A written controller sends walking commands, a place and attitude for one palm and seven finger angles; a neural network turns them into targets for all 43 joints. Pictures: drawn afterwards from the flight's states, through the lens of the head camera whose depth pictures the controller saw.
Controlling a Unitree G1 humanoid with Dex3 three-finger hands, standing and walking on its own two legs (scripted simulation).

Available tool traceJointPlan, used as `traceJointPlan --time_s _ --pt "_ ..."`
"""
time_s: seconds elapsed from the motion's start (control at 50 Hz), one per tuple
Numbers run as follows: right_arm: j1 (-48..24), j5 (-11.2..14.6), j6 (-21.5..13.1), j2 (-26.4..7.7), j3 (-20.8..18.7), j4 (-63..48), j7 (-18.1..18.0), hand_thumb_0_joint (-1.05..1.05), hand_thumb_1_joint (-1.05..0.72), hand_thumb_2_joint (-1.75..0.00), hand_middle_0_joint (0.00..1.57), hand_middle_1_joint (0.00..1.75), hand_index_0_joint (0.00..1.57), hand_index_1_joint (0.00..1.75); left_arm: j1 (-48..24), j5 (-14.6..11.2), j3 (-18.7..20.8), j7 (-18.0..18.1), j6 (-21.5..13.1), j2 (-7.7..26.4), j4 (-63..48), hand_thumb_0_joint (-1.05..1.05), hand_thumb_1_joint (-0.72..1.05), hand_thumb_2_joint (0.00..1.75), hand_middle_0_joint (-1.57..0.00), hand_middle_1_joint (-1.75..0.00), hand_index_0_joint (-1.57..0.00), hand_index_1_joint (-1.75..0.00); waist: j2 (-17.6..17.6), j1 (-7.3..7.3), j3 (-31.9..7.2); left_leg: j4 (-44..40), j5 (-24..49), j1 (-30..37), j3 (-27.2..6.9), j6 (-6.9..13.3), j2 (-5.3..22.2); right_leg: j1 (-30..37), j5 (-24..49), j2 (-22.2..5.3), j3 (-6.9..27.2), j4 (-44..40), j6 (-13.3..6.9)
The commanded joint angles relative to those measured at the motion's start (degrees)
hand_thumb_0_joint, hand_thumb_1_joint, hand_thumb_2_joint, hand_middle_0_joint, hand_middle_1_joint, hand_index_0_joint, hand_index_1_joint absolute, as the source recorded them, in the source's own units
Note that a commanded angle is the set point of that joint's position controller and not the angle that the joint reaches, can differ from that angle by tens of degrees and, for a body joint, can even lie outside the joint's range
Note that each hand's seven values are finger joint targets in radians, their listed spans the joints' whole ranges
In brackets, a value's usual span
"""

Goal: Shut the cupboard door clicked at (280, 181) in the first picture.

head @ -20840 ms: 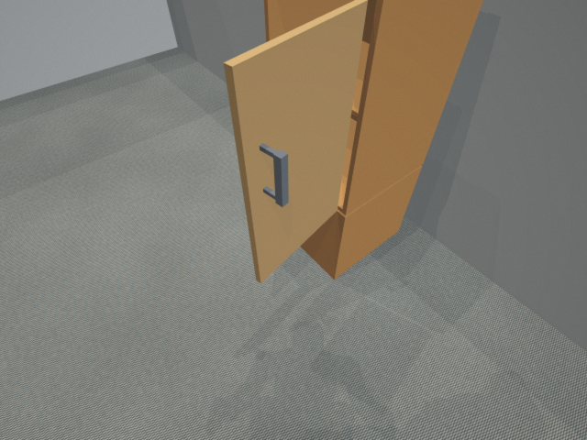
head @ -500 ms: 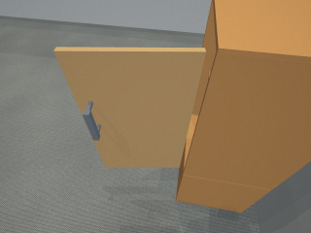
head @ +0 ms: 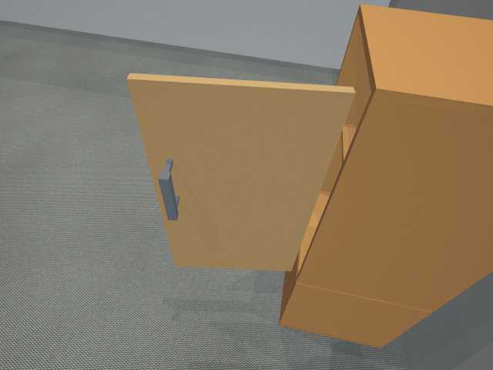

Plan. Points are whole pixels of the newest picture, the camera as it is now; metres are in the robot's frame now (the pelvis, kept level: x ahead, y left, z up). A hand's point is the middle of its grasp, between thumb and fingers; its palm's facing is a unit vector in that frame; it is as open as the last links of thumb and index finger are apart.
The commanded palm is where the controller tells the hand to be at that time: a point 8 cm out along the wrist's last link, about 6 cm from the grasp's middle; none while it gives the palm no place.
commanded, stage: come to a stop and stand still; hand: left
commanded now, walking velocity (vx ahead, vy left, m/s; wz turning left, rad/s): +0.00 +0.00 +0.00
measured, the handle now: (171, 190) +0.43 +0.18 +0.03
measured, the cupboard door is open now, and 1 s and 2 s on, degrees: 100 100 100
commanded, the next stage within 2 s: look again from close up in 0.28 s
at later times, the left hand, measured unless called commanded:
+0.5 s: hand out of the picture -0.03 +0.17 -0.18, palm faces +0.00 -0.99 -0.15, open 7.3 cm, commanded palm none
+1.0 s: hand out of the picture -0.02 +0.17 -0.18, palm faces -0.01 -0.99 -0.14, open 7.3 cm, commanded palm +0.10 +0.22 -0.07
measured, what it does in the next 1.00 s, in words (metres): stands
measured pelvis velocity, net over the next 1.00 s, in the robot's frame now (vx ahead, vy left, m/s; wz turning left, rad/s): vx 0.00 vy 0.01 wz -0.02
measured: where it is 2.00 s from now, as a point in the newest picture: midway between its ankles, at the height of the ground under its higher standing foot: outside the picture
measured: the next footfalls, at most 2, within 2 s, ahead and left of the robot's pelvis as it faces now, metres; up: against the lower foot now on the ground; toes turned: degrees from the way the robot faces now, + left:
none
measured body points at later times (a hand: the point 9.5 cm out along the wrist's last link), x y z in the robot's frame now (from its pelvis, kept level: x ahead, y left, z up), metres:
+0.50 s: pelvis +0.00 +0.02 +0.00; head +0.02 +0.03 +0.45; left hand -0.03 +0.23 -0.17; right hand -0.01 -0.20 -0.15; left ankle +0.03 +0.05 -0.74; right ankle -0.03 -0.14 -0.74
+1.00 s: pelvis +0.00 +0.01 +0.00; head +0.02 +0.03 +0.45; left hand -0.01 +0.22 -0.17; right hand -0.01 -0.20 -0.15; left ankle +0.03 +0.05 -0.74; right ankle -0.03 -0.14 -0.74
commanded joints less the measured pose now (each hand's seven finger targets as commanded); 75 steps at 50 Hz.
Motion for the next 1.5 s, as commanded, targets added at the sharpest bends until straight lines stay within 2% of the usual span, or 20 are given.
traceJointPlan --time_s 0.0,0.96,0.98,1.0,1.02,1.04,1.06,1.08,1.12,1.14,1.16,1.18,1.2,1.22,1.24,1.3,1.34,1.38,1.44,1.48 --pt "2.50 -0.09 -0.78 -6.66 -1.33 -1.17 -0.52 0.00 -0.90 -0.90 0.20 0.30 0.20 0.30 4.51 0.00 0.52 0.41 -0.63 4.38 -0.84 0.00 0.90 0.90 -0.20 -0.30 -0.20 -0.30 2.62 0.21 3.88 -9.83 -1.86 0.15 -12.29 -2.83 10.07 -4.48 2.96 -3.22 3.68 -3.77 -3.38" --pt "4.47 0.12 -0.89 -4.34 -1.67 1.98 -0.82 0.00 -0.90 -0.90 0.20 0.30 0.20 0.30 6.07 -0.01 0.57 0.67 -0.68 2.38 1.00 0.00 0.90 0.90 -0.20 -0.30 -0.20 -0.30 0.91 0.07 4.04 -11.67 -0.23 2.78 -11.15 -3.46 10.12 -5.08 5.24 -3.69 4.46 -4.48 -2.72" --pt "1.86 0.14 -0.93 -8.26 -1.45 -2.70 -0.35 0.00 -0.90 -0.90 0.20 0.30 0.20 0.30 3.93 1.20 0.12 2.36 -1.62 4.76 1.61 0.00 0.90 0.90 -0.20 -0.30 -0.20 -0.30 0.41 -0.58 5.12 -3.49 18.01 -1.03 -11.44 -5.75 11.38 -6.33 5.66 -3.37 2.58 -1.41 -2.34" --pt "8.71 1.44 -11.23 -19.29 -4.80 -22.73 -4.33 0.00 -0.90 -0.90 0.20 0.30 0.20 0.30 -43.59 -5.26 18.96 3.38 -15.17 31.79 -94.38 0.00 0.90 0.90 -0.20 -0.30 -0.20 -0.30 2.59 -11.96 -19.53 -3.03 24.02 20.64 -18.51 -7.29 10.00 -12.88 9.59 3.76 -2.41 7.81 -1.39" --pt "3.68 3.27 -17.54 -12.53 -0.23 -20.16 -4.53 0.00 -0.90 -0.90 0.20 0.30 0.20 0.30 -7.31 -6.01 0.62 4.06 -12.68 10.85 -83.99 0.00 0.90 0.90 -0.22 -0.32 -0.22 -0.32 24.12 -2.94 -30.77 -4.67 21.14 31.49 -19.10 -11.47 12.64 -18.02 -4.95 5.36 -1.50 14.71 -3.03" --pt "0.10 1.88 -20.35 -11.51 -0.58 -20.32 -3.14 0.00 -0.90 -0.90 0.20 0.30 0.20 0.30 8.24 -8.08 -1.75 5.27 -5.69 2.58 -79.13 0.00 0.90 0.90 -0.24 -0.34 -0.24 -0.34 26.01 -0.39 -23.24 -7.77 17.35 21.03 -19.49 -15.66 11.13 -17.97 -6.61 4.32 0.61 18.43 -3.80" --pt "0.52 3.25 -21.76 -10.31 -0.47 -16.56 -1.99 0.00 -0.90 -0.90 0.20 0.30 0.20 0.30 9.06 -8.29 -7.59 5.54 -2.24 -3.96 -66.51 0.00 0.90 0.90 -0.25 -0.36 -0.25 -0.36 12.62 -2.46 -8.73 -7.72 8.80 9.27 -17.79 -13.51 10.20 -22.64 -5.28 2.68 0.53 19.19 -2.55" --pt "0.82 3.10 -22.52 -12.35 -2.40 -19.53 -0.64 0.00 -0.90 -0.90 0.20 0.30 0.20 0.30 2.26 -9.59 -9.68 4.66 -4.60 -6.54 -69.97 0.00 0.90 0.90 -0.27 -0.38 -0.27 -0.38 7.81 -4.92 -1.06 -4.46 0.00 2.96 -16.47 -10.10 8.69 -24.10 -5.95 2.39 -0.72 14.61 -2.70" --pt "-1.44 1.58 -23.36 -13.64 -3.90 -23.47 0.35 0.00 -0.90 -0.90 0.20 0.30 0.20 0.30 4.15 -9.44 -3.78 2.67 -11.00 -3.38 -58.35 0.00 0.90 0.90 -0.31 -0.42 -0.31 -0.42 -6.96 -5.33 2.37 5.85 -13.28 -9.98 -14.70 -7.45 5.13 -27.99 -7.99 2.63 -3.08 8.10 -3.17" --pt "-2.23 1.70 -23.04 -13.51 -4.43 -25.59 1.09 0.00 -0.90 -0.90 0.20 0.30 0.20 0.30 10.22 -10.31 -0.74 0.01 -15.09 -2.59 -53.18 0.00 0.90 0.90 -0.33 -0.44 -0.33 -0.44 -10.90 -3.08 -0.15 10.99 -11.48 -14.42 -12.24 -6.98 3.33 -28.40 -11.00 2.27 -2.52 8.56 -3.69" --pt "-3.50 0.99 -22.69 -13.34 -4.72 -27.70 1.65 0.00 -0.90 -0.90 0.20 0.30 0.20 0.30 13.23 -11.39 1.28 -3.26 -20.09 -2.54 -51.21 0.00 0.90 0.90 -0.35 -0.46 -0.35 -0.46 -13.48 -1.10 -4.30 16.14 -10.44 -19.42 -10.32 -6.63 2.53 -30.40 -12.90 2.02 -1.63 12.22 -3.91" --pt "-5.04 0.51 -21.86 -13.58 -5.20 -29.43 2.04 0.00 -0.90 -0.90 0.20 0.30 0.20 0.30 15.43 -13.36 5.20 -7.03 -25.16 -0.19 -50.49 0.00 0.90 0.90 -0.36 -0.48 -0.36 -0.48 -12.83 0.88 -6.68 19.98 -10.97 -24.26 -9.38 -7.17 2.00 -32.16 -14.38 1.58 -0.57 15.41 -4.36" --pt "-6.82 0.61 -20.94 -13.36 -5.70 -31.06 2.31 0.00 -0.90 -0.90 0.20 0.30 0.20 0.30 15.48 -15.43 8.20 -11.01 -30.33 2.67 -49.93 0.00 0.90 0.90 -0.38 -0.50 -0.38 -0.50 -15.31 1.84 -5.69 23.03 -16.26 -31.36 -8.66 -8.17 1.24 -34.45 -22.53 0.93 1.21 17.29 -4.55" --pt "-8.82 0.78 -20.19 -13.85 -6.08 -33.53 2.52 0.00 -0.90 -0.90 0.20 0.30 0.20 0.30 14.56 -16.48 8.25 -15.36 -35.32 3.58 -50.46 0.00 0.90 0.90 -0.40 -0.52 -0.40 -0.52 -15.62 1.72 -3.79 26.37 -19.36 -36.53 -7.80 -8.15 0.93 -36.68 -28.23 0.65 3.50 19.18 -4.99" --pt "-9.04 1.50 -18.94 -13.69 -6.80 -35.83 2.75 0.00 -0.90 -0.90 0.20 0.30 0.20 0.30 16.21 -16.24 11.59 -17.13 -36.80 6.77 -48.46 0.00 0.90 0.90 -0.42 -0.54 -0.42 -0.54 -11.31 3.17 -3.65 28.07 -20.60 -39.77 -7.13 -7.54 0.76 -36.25 -29.87 0.24 6.33 20.53 -5.74" --pt "-11.91 2.83 -15.98 -13.64 -6.01 -43.99 2.58 0.00 -0.90 -0.90 0.20 0.30 0.20 0.30 15.33 -15.95 13.24 -17.28 -32.75 10.96 -61.73 0.00 0.90 0.90 -0.47 -0.60 -0.47 -0.60 1.20 5.58 -11.23 25.69 -25.47 -39.52 -7.33 -5.50 0.28 -33.78 -29.57 1.46 7.43 23.65 -5.23" --pt "-11.73 2.98 -14.93 -13.41 -5.53 -46.16 1.49 0.00 -0.90 -0.90 0.20 0.30 0.20 0.30 10.18 -16.66 13.32 -14.88 -30.18 12.08 -72.84 0.00 0.90 0.90 -0.51 -0.64 -0.51 -0.64 6.33 4.37 -14.30 23.77 -28.82 -36.89 -10.40 -5.38 1.49 -36.54 -26.87 2.79 5.85 26.00 -5.22" --pt "-8.89 2.57 -15.17 -12.49 -5.05 -46.23 0.68 0.00 -0.90 -0.90 0.20 0.30 0.20 0.30 6.09 -16.61 12.38 -12.07 -30.65 12.14 -84.09 0.00 0.90 0.90 -0.55 -0.68 -0.55 -0.68 9.20 1.94 -17.27 24.84 -24.87 -32.51 -12.31 -4.54 2.32 -37.28 -20.75 3.56 4.66 26.64 -5.10" --pt "-6.93 1.80 -16.54 -12.46 -3.94 -43.72 -0.42 0.00 -0.90 -0.90 0.20 0.30 0.20 0.30 -1.73 -16.26 7.28 -11.21 -34.46 10.30 -91.28 0.00 0.90 0.90 -0.60 -0.74 -0.60 -0.74 8.76 -2.85 -17.05 30.29 -17.82 -30.56 -13.13 -3.65 2.93 -40.88 -14.63 4.49 4.30 27.77 -4.71" --pt "-5.77 1.68 -17.48 -12.61 -3.68 -41.31 -0.79 0.00 -0.90 -0.90 0.20 0.30 0.20 0.30 0.30 -16.11 5.19 -13.43 -35.28 8.68 -85.92 0.00 0.90 0.90 -0.64 -0.78 -0.64 -0.78 7.98 -4.17 -15.35 33.09 -14.68 -31.28 -13.17 -3.61 3.25 -42.92 -12.58 4.71 3.79 27.97 -4.56"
